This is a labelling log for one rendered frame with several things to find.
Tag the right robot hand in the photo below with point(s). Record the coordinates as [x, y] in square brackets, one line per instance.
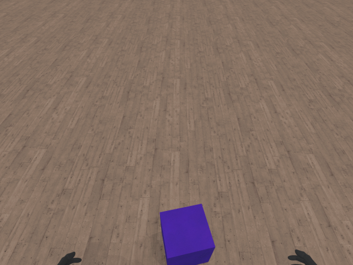
[302, 257]

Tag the left robot hand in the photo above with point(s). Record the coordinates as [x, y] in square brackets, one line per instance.
[69, 259]

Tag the carton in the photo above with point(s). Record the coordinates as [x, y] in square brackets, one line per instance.
[186, 236]

